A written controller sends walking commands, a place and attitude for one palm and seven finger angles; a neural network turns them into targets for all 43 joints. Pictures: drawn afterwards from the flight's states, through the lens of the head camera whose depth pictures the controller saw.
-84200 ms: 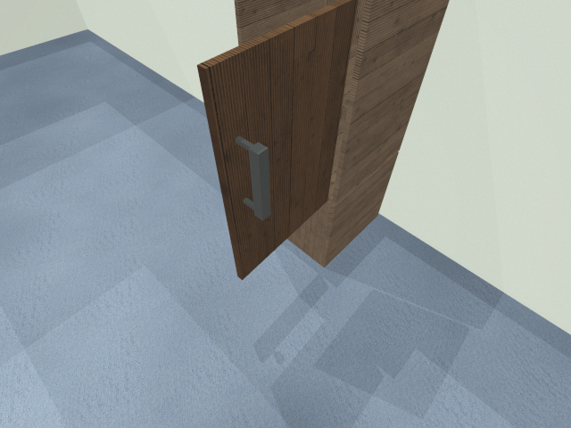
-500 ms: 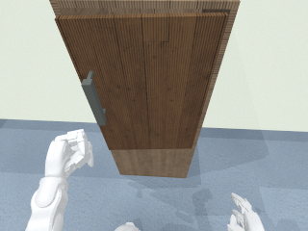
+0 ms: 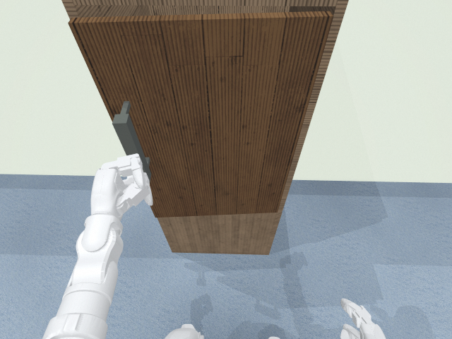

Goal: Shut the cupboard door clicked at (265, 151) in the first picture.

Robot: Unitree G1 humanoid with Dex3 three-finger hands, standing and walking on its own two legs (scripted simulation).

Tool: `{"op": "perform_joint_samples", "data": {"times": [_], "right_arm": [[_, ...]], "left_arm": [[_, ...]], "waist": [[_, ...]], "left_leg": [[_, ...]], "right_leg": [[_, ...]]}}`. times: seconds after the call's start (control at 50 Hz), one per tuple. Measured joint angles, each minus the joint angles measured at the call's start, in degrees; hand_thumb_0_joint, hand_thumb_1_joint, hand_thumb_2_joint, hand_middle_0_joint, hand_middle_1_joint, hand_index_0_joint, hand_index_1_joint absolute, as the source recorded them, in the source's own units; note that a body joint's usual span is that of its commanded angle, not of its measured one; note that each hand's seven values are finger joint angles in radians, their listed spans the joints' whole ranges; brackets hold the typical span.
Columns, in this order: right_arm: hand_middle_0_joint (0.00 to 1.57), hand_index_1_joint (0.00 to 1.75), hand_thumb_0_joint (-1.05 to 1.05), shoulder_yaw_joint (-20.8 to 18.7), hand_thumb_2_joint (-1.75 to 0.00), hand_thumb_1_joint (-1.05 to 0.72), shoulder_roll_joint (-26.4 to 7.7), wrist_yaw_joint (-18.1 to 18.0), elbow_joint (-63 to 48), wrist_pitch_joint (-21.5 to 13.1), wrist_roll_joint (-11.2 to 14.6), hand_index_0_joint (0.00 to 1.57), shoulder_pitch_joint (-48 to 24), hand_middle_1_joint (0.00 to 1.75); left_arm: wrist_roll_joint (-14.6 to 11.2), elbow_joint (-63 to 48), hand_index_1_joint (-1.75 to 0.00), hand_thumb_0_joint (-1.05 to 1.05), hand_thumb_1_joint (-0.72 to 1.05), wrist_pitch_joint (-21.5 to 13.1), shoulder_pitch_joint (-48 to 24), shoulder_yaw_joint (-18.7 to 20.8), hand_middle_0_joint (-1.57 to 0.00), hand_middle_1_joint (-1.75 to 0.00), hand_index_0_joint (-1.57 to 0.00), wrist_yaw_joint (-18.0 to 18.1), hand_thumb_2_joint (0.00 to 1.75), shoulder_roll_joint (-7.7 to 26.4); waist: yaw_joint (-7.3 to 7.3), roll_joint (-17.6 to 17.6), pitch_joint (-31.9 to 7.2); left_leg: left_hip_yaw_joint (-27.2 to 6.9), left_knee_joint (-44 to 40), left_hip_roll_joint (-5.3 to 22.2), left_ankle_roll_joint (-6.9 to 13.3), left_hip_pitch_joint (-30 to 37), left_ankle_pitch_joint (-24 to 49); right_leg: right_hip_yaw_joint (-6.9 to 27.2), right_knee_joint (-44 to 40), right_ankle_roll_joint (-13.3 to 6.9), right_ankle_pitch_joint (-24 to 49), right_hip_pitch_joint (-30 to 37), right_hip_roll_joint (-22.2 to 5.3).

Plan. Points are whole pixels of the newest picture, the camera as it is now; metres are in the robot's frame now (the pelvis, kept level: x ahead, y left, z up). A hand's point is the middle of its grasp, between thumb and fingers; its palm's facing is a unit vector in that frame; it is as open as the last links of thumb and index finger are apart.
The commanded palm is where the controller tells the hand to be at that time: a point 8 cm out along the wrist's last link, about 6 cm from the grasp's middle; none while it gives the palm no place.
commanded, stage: bring the fist close to the handle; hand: left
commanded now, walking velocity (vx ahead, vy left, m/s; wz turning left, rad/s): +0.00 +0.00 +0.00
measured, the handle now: (136, 144) +0.47 +0.21 +0.06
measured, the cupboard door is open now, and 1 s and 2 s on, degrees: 4 1 0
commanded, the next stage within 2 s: push the door shut along its arc in 0.46 s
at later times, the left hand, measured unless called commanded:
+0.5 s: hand (147, 181) +0.37 +0.16 +0.07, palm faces +0.08 -1.00 -0.01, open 3.1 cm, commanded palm +0.34 +0.21 +0.07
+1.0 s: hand (154, 160) +0.42 +0.16 +0.08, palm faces -0.03 -1.00 -0.03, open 3.1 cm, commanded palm +0.41 +0.20 +0.07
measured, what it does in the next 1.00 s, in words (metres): stands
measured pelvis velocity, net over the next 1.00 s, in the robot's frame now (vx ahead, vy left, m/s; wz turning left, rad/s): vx -0.01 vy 0.00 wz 0.00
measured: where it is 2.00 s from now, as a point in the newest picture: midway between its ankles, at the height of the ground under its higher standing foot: outside the picture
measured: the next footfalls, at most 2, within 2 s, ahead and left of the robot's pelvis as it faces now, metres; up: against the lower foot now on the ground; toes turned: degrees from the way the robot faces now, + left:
none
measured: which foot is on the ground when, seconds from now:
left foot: down 0.00-1.00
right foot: down 0.00-1.00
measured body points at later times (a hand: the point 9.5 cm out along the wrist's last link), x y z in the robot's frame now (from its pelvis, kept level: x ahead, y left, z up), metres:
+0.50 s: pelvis +0.00 +0.00 +0.00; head +0.05 -0.01 +0.45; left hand +0.36 +0.21 +0.08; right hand +0.11 -0.25 -0.11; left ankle +0.04 +0.12 -0.69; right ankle +0.00 -0.10 -0.69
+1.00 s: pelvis -0.01 +0.00 -0.01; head +0.05 -0.01 +0.44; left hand +0.41 +0.21 +0.08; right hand +0.09 -0.26 -0.12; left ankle +0.04 +0.12 -0.69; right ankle +0.00 -0.10 -0.69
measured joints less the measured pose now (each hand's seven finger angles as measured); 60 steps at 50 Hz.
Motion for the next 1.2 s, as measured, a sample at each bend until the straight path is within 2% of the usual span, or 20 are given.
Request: {"op": "perform_joint_samples", "data": {"times": [0.16,0.42,0.68,0.8,1.02,1.2], "right_arm": [[0.2,0.3,0.01,-0.3,-0.89,-0.9,-0.2,0.3,1.1,1.1,-0.2,0.2,0.6,0.29],[0.2,0.3,0.01,-1.0,-0.89,-0.91,-0.4,0.6,0.8,2.7,-0.1,0.2,2.2,0.29],[0.2,0.3,0.01,-0.6,-0.89,-0.91,-0.5,0.4,0.7,2.3,0.0,0.2,0.2,0.29],[0.2,0.3,0.01,-0.1,-0.89,-0.91,-0.2,0.1,0.9,2.5,0.1,0.2,-0.2,0.29],[0.2,0.3,0.01,-0.4,-0.89,-0.91,-0.9,0.1,2.5,3.2,0.3,0.2,2.5,0.29],[0.2,0.3,0.01,-0.7,-0.89,-0.91,-1.8,-0.3,4.6,3.1,0.6,0.2,4.3,0.29]], "left_arm": [[1.0,6.8,-1.5,0.02,0.9,-1.1,-6.4,0.6,-1.3,-1.5,-1.3,1.2,0.9,0.1],[0.5,6.3,-1.5,0.02,0.9,-3.1,-3.5,1.9,-1.3,-1.5,-1.3,0.9,0.89,0.3],[1.2,9.7,-1.5,0.02,0.9,-3.3,-7.2,0.3,-1.3,-1.5,-1.3,0.3,0.9,0.2],[1.5,15.5,-1.5,0.02,0.9,-3.3,-12.7,1.3,-1.3,-1.5,-1.31,-1.4,0.89,2.0],[0.8,26.4,-1.5,0.02,0.9,-4.6,-22.3,3.5,-1.32,-1.5,-1.3,-6.5,0.89,5.7],[0.1,32.7,-1.5,0.02,0.9,-6.4,-28.4,2.2,-1.4,-1.5,-1.33,-10.0,0.89,7.4]], "waist": [[-0.68,0.0,-0.1],[-0.78,0.1,-0.2],[-0.68,0.2,-0.2],[-1.33,0.0,0.0],[-2.16,0.0,-0.2],[-2.19,0.3,-0.2]], "left_leg": [[0.1,0.4,0.1,0.1,-1.4,0.1],[0.6,-0.8,0.4,0.0,-0.2,0.3],[0.0,-0.2,0.1,0.1,-1.0,0.5],[-0.2,0.5,0.2,0.0,-2.0,0.4],[-0.8,2.4,0.2,0.0,-5.5,0.2],[-2.0,4.8,-0.2,0.1,-9.6,0.5]], "right_leg": [[0.1,0.4,0.0,0.2,-1.4,0.1],[0.6,-0.7,0.0,0.6,-0.6,0.4],[0.1,-0.2,0.0,0.6,-1.1,0.2],[-0.1,0.5,-0.1,0.4,-2.0,0.2],[-0.6,2.1,-0.2,0.1,-5.2,0.2],[-1.9,4.2,-0.2,0.1,-8.5,-0.2]]}}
